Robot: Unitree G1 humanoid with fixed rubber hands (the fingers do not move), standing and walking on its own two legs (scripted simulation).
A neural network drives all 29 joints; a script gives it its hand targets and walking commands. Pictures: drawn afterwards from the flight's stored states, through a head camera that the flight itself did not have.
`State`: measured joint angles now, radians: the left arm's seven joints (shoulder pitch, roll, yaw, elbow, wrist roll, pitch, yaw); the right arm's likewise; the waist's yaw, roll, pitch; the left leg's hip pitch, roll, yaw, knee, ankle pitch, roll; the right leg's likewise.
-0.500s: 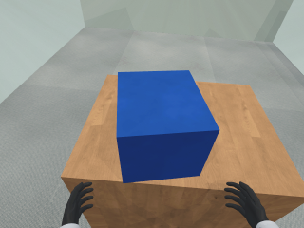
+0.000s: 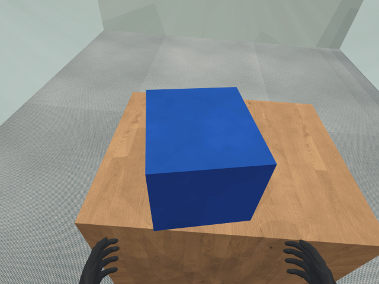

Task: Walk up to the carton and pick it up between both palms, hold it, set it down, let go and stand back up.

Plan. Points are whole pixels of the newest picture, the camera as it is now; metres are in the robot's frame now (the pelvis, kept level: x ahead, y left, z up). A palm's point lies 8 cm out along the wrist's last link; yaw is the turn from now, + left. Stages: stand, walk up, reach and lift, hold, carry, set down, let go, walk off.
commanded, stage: set down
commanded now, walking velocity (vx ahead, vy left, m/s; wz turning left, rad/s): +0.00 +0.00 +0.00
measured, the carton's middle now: (197, 154) +0.46 +0.05 +0.01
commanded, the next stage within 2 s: let go in 0.74 s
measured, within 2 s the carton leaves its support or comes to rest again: neither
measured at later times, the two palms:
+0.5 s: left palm (98, 280) +0.15 +0.22 -0.07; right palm out of the picture +0.18 -0.22 -0.07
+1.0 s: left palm (97, 274) +0.16 +0.23 -0.07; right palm out of the picture +0.17 -0.22 -0.08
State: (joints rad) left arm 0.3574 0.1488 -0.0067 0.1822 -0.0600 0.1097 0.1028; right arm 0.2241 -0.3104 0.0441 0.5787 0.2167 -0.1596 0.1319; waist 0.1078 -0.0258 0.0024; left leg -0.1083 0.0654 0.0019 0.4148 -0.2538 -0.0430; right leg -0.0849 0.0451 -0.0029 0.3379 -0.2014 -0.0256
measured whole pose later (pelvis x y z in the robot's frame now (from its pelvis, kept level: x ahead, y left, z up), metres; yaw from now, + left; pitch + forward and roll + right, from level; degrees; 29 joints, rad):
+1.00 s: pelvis +0.02 +0.00 +0.00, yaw +0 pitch -3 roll -1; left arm 0.22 0.18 0.00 0.41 -0.02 0.15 0.00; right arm 0.22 -0.23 0.04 0.79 0.08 -0.25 0.01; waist 0.10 -0.02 0.04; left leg -0.09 0.06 0.00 0.41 -0.28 -0.04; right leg -0.06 0.04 0.00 0.34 -0.23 -0.02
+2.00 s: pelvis +0.01 +0.01 +0.00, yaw +0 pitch -1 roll -1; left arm 0.16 0.33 0.02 0.98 -0.01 -0.02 0.00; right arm 0.22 -0.25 0.03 0.87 0.03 -0.03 0.00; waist 0.10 0.00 0.04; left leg -0.12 0.04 0.00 0.41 -0.27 -0.03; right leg -0.11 0.02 0.00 0.38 -0.24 -0.01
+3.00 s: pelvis +0.00 +0.01 +0.00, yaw +1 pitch -3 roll -1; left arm 0.13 0.33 0.02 1.07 -0.01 -0.03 0.00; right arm 0.22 -0.27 0.03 0.95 0.03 -0.03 0.00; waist 0.10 0.02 0.04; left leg -0.10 0.03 0.00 0.41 -0.26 -0.02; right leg -0.09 0.01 0.00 0.38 -0.23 0.00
